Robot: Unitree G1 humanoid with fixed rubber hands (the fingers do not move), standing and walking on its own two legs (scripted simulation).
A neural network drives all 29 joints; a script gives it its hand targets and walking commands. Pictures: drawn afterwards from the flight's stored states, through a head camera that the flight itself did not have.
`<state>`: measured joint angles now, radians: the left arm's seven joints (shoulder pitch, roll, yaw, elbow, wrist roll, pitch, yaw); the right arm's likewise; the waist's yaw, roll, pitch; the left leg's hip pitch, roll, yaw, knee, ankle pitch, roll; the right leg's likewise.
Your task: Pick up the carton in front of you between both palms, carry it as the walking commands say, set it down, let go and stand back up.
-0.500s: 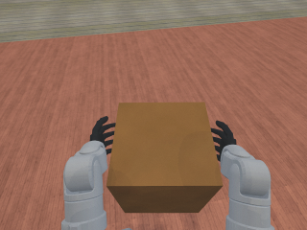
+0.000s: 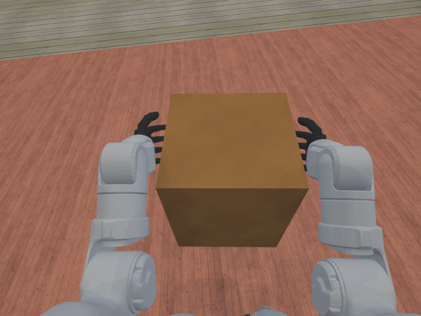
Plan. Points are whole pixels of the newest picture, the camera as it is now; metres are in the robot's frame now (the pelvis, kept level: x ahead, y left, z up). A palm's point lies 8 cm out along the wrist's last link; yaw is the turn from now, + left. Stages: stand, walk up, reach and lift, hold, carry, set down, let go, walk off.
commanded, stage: carry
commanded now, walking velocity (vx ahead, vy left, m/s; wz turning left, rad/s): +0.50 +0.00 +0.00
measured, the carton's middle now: (227, 176) +0.37 +0.01 +0.03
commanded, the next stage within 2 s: none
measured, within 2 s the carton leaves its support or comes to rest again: neither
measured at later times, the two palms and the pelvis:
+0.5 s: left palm (174, 63) +0.71 +0.16 +0.05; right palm (286, 66) +0.69 -0.14 +0.05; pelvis +0.34 +0.02 -0.04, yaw +0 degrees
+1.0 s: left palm (160, 29) +0.95 +0.25 +0.02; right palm (243, 14) +1.05 -0.03 +0.02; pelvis +0.66 +0.00 -0.08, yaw +16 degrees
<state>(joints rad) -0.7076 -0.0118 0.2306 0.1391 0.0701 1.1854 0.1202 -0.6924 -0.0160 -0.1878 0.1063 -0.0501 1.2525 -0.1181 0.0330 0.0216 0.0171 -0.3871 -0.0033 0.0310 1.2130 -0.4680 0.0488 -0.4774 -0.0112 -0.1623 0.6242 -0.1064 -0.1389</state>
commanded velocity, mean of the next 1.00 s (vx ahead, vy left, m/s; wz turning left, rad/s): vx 0.50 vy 0.00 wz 0.28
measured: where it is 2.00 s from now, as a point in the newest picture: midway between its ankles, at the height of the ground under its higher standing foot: (211, 141)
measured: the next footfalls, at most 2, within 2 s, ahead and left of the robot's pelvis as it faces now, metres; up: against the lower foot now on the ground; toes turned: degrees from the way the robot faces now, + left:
left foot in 0.34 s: +0.39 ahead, +0.06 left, -0.04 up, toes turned +2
right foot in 0.80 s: +0.71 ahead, -0.06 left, -0.08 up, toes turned +9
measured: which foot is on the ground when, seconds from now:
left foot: up 0.00-0.32, down 0.34-0.80, up 0.82-1.00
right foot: down 0.00-0.32, up 0.34-0.78, down 0.80-1.00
